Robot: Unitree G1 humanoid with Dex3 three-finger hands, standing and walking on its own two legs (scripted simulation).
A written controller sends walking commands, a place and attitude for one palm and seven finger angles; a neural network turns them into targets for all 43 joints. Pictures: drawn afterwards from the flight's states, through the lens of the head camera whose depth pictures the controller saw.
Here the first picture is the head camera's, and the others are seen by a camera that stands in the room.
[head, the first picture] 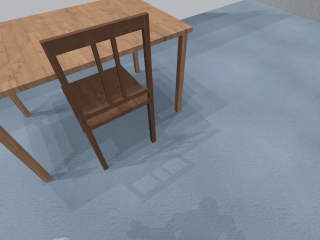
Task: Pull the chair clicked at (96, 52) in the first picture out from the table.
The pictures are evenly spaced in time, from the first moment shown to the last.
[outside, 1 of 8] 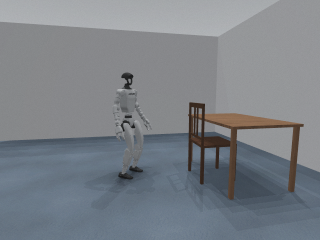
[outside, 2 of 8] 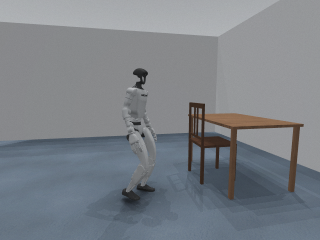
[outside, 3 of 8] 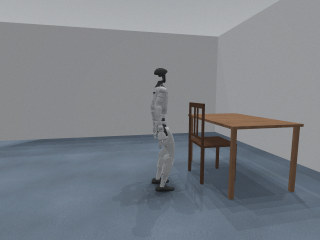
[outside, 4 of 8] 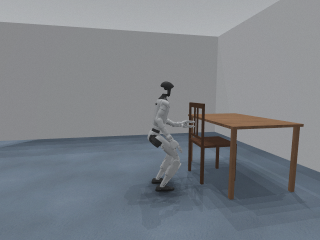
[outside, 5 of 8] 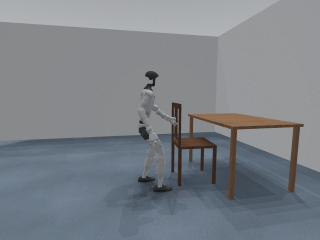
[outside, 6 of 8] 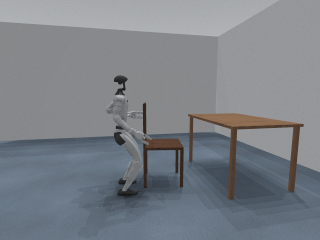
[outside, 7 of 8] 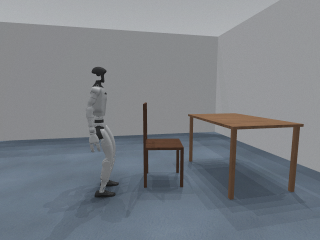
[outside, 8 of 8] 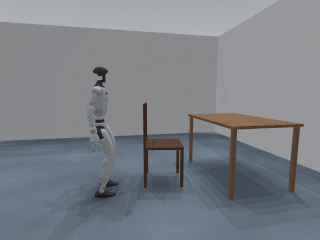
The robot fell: no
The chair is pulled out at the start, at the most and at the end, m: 0.00 0.63 0.62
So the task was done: yes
